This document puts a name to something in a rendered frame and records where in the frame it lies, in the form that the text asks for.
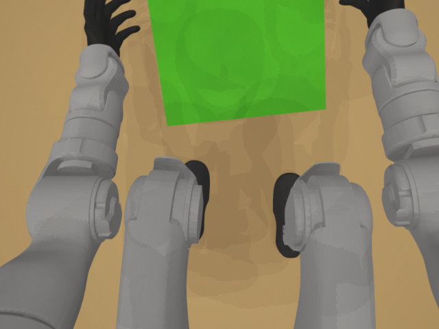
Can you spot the robot left upper arm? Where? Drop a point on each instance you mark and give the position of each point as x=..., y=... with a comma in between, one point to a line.
x=68, y=218

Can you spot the right robot thigh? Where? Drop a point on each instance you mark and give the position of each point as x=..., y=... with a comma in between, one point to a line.
x=337, y=288

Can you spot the left robot forearm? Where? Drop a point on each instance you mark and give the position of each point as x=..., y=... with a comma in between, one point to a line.
x=91, y=128

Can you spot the carton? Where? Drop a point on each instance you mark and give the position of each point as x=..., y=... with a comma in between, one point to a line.
x=232, y=59

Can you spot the right robot forearm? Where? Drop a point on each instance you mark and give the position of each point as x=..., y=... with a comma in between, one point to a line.
x=405, y=85

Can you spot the left robot hand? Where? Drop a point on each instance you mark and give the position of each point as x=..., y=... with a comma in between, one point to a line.
x=100, y=29

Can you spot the right robot hand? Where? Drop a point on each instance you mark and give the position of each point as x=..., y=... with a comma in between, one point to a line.
x=372, y=8

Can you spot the robot right upper arm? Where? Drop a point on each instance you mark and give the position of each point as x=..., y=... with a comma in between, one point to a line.
x=410, y=199

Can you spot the right robot shin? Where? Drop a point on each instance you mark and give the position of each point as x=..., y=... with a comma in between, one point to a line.
x=333, y=168

